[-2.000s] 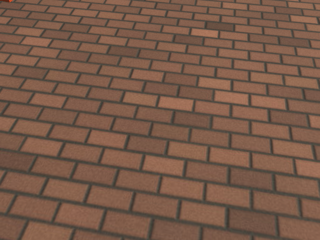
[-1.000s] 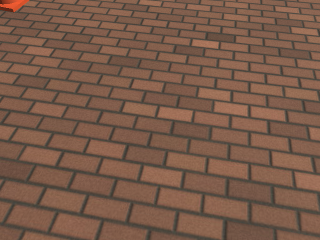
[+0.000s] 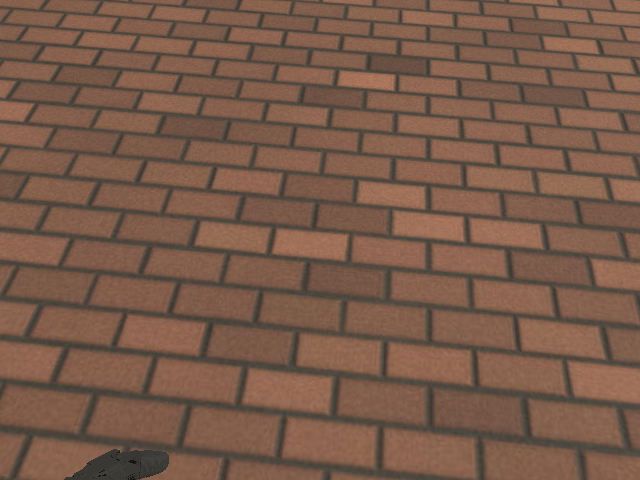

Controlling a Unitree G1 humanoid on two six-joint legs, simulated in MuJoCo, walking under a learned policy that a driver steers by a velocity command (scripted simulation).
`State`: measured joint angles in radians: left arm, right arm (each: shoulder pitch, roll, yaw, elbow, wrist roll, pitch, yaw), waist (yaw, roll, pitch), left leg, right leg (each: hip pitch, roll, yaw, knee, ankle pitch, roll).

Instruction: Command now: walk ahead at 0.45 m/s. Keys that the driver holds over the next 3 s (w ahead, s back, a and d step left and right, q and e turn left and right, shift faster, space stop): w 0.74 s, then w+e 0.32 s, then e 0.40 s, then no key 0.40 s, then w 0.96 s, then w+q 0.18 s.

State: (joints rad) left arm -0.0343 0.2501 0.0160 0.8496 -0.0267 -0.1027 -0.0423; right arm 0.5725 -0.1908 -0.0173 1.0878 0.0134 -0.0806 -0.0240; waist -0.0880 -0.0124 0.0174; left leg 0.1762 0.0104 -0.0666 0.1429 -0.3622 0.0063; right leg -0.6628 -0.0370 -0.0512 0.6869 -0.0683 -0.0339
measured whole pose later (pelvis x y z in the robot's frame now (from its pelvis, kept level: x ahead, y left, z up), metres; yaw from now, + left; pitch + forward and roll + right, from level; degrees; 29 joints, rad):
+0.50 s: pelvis +0.27 -0.03 +0.01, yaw +0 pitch +1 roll -2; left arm 0.38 0.25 0.04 1.01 -0.01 -0.09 0.00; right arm 0.08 -0.25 -0.05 0.86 0.01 -0.09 0.00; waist 0.08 0.03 0.00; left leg -0.66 0.12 -0.03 0.63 0.08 0.00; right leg 0.01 0.07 -0.05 0.19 -0.23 -0.05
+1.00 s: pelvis +0.55 +0.03 +0.02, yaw -6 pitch +1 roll +2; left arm 0.14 0.27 0.06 0.90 -0.02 -0.06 -0.01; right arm 0.33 -0.24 -0.06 0.96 -0.01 -0.11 0.00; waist -0.05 -0.04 0.00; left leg 0.01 -0.05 0.15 0.18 -0.21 0.05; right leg -0.70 -0.10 0.07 0.76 0.05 -0.03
